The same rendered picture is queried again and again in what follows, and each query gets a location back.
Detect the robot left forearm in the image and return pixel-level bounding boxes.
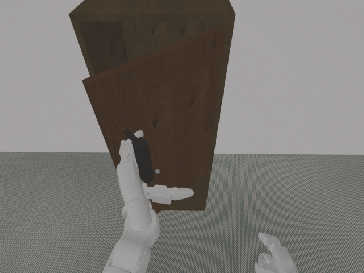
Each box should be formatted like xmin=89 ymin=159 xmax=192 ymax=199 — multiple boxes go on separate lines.
xmin=102 ymin=198 xmax=160 ymax=273

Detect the cupboard door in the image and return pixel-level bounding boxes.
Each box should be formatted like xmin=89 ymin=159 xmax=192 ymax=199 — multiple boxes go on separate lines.
xmin=82 ymin=26 xmax=226 ymax=214

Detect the robot left hand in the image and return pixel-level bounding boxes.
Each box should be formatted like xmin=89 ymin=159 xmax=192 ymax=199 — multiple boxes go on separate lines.
xmin=117 ymin=130 xmax=194 ymax=205

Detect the robot right hand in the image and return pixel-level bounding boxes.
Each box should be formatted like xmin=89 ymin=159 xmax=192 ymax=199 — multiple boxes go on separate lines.
xmin=255 ymin=232 xmax=298 ymax=273

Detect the handle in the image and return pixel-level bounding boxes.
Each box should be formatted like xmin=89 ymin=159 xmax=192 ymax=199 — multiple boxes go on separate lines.
xmin=123 ymin=129 xmax=155 ymax=184

